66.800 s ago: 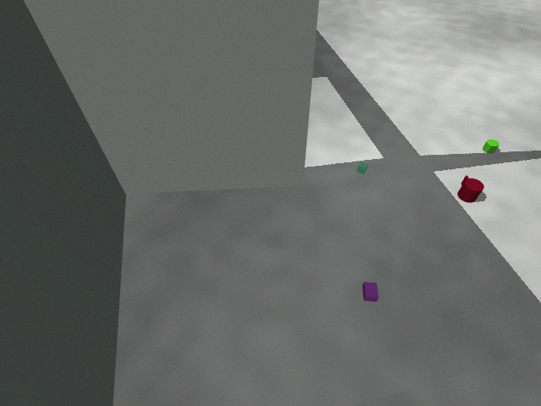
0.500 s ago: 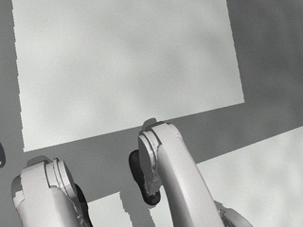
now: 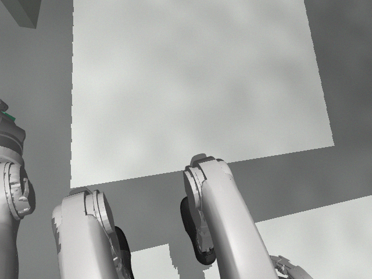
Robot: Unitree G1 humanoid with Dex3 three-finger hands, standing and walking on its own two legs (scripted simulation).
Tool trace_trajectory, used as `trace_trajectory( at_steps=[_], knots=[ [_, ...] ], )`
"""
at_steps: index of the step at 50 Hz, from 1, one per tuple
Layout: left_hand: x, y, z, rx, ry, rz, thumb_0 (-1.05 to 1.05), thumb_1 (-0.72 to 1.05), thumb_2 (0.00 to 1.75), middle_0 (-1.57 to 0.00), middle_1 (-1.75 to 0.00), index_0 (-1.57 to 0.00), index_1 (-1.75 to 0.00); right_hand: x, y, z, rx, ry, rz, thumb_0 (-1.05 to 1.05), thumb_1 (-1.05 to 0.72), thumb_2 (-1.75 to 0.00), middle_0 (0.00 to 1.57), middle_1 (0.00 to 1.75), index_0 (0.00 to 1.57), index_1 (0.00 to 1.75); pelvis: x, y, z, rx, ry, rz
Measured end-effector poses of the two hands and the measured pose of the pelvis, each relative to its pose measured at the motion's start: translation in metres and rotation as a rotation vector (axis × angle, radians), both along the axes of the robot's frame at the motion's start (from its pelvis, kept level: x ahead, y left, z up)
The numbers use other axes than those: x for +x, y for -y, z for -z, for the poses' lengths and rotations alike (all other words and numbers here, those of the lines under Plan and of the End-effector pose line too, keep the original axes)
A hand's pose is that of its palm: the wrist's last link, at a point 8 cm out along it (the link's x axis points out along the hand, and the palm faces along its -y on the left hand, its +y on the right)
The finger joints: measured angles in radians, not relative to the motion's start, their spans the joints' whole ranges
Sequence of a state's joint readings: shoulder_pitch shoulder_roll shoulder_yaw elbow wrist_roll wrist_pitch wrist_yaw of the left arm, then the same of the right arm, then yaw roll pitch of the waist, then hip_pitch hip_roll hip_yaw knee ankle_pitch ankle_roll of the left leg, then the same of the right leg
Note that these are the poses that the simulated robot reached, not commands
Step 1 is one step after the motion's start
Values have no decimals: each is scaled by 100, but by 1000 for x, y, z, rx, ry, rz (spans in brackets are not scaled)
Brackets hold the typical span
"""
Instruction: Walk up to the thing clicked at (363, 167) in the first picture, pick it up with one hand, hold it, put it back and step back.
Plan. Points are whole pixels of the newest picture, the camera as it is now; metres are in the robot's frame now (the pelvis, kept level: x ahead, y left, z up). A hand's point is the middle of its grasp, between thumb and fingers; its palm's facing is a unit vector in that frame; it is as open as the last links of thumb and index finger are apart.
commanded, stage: lift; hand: left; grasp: from above
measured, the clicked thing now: out of the picture +0.50 +0.32 -0.18
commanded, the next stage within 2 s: hold in 1.36 s
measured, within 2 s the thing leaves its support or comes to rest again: neither
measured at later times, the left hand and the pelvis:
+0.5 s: hand out of the picture +0.41 +0.29 +0.03, palm faces -0.27 -0.31 -0.91, open 5.3 cm; pelvis +0.00 +0.00 +0.13, yaw +4 degrees
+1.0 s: hand out of the picture +0.37 +0.26 +0.23, palm faces -0.32 -0.33 -0.89, open 5.2 cm; pelvis +0.05 -0.01 +0.32, yaw +6 degrees
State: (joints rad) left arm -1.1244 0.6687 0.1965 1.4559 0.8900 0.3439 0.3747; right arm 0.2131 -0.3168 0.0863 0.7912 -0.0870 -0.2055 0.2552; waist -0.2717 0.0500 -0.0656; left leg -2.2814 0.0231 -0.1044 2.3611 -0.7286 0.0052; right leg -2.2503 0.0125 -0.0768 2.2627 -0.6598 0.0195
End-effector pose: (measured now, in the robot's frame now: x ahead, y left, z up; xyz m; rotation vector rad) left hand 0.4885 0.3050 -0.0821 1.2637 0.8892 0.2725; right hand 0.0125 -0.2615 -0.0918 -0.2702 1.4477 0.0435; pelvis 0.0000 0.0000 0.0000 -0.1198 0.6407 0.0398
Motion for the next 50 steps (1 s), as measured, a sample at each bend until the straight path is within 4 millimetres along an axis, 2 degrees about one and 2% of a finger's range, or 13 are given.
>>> trace_trajectory(
  at_steps=[9,18,25,35,44,50],
  knots=[
    [-35,-6,-49,12,8,-54,-7,56,0,-97,-22,-116,-22,26,6,-15,-10,91,13,0,-92,-91,20,30,20,30,-3,2,-30,24,-9,-18],
    [-60,1,-112,13,21,-34,-7,55,1,-98,-21,-118,-22,51,9,-57,-35,191,43,0,-93,-91,20,30,20,30,-6,3,-80,36,11,-30],
    [-81,11,-169,13,8,-15,-8,54,3,-99,-19,-119,-21,71,6,-105,-58,263,79,0,-92,-91,20,30,20,30,-4,5,-132,47,39,-35],
    [-111,25,-255,-4,-22,-34,-7,52,6,-100,-18,-120,-21,101,-2,-189,-82,334,107,0,-92,-91,20,30,20,30,11,9,-219,69,125,-43],
    [-115,33,-330,-8,-30,-17,-7,52,7,-100,-17,-121,-21,122,-2,-261,-107,371,133,0,-91,-90,20,30,20,30,35,8,-288,83,220,-54],
    [-111,37,-366,-8,-42,-13,-7,52,7,-100,-18,-121,-22,130,-4,-298,-110,375,127,0,-90,-90,20,30,20,30,49,6,-323,90,270,-62]
  ],
)
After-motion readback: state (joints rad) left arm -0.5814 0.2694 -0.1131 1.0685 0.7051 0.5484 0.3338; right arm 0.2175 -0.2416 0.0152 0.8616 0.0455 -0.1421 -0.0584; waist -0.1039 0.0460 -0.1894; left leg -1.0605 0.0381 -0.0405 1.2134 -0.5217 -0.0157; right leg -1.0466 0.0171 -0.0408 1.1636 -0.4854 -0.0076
